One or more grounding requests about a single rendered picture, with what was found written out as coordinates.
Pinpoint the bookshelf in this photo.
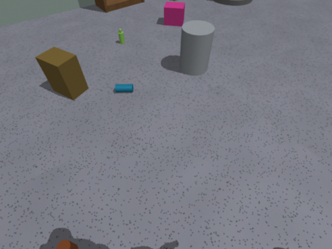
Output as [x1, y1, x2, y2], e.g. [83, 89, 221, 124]
[95, 0, 145, 13]

